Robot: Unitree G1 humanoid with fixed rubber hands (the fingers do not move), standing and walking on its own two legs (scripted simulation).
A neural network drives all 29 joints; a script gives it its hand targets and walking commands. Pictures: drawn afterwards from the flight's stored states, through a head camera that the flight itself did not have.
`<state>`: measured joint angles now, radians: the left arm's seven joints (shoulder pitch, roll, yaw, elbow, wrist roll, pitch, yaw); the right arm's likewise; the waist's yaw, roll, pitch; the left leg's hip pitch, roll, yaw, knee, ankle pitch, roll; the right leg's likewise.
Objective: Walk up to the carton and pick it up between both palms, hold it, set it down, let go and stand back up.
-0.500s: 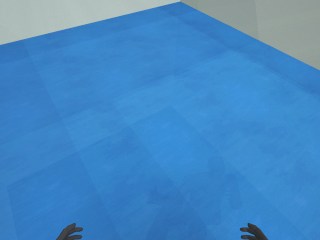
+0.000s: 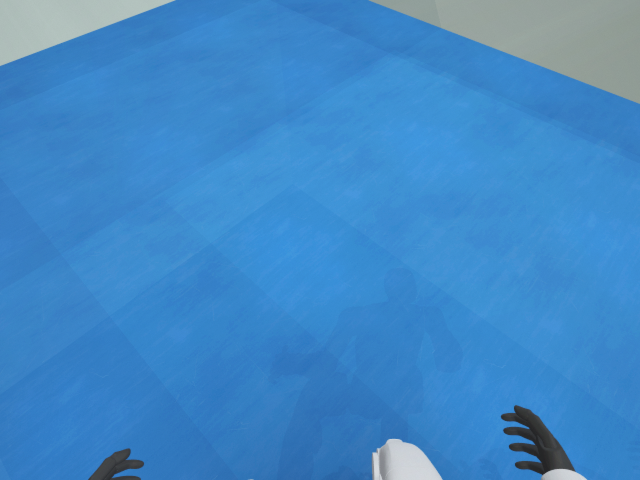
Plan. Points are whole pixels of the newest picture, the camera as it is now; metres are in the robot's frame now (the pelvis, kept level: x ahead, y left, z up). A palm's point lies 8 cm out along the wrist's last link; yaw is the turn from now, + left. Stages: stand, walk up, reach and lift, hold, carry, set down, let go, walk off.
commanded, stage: walk up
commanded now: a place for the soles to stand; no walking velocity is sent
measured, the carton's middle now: out of the picture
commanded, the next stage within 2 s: none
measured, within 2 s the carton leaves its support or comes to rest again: neither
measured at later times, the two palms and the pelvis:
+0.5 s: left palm (222, 431) +0.19 +0.14 -0.10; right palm out of the picture -0.11 -0.35 -0.08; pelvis -0.04 -0.05 +0.00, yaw -29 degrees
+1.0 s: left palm (358, 471) +0.14 -0.04 -0.09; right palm out of the picture -0.33 -0.37 -0.11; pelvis -0.13 -0.15 +0.00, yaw -57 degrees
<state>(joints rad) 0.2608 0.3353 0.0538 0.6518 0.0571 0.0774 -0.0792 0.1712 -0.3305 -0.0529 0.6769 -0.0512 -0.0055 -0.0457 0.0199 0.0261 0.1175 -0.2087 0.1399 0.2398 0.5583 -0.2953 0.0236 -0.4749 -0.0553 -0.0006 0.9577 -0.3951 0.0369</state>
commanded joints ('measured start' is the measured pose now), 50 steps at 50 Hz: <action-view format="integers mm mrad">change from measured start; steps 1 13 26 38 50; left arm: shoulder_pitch -20 -56 78 -74 -10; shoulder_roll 40 173 136 68 127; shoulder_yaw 9 44 51 30 51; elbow -53 -67 -8 9 26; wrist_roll -20 8 32 -34 -11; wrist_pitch -27 -26 1 -32 -52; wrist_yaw -31 3 -36 -73 18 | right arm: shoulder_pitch -6 130 28 179 229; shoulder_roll -184 -116 -113 -253 -121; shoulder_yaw -56 -26 -44 -103 -59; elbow -48 -28 -19 -6 -59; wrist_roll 0 54 -27 -44 27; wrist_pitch -12 -23 -61 -39 -29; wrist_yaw -4 4 -28 -21 30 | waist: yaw -19 18 52 -32 32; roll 167 -169 17 195 -205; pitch -129 -183 -61 -111 -40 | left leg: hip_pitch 80 -202 -104 -8 -386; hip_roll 195 -134 156 266 -42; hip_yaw -53 -191 -269 -12 -175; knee -87 334 -312 -272 388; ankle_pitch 432 -100 -132 -223 -52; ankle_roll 201 -27 112 175 -21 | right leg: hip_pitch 97 192 -101 153 197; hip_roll -44 -59 33 -38 -66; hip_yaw -49 367 143 -103 360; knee -204 -593 275 -231 -698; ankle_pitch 60 336 193 -32 -49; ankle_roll -11 -278 25 -42 -255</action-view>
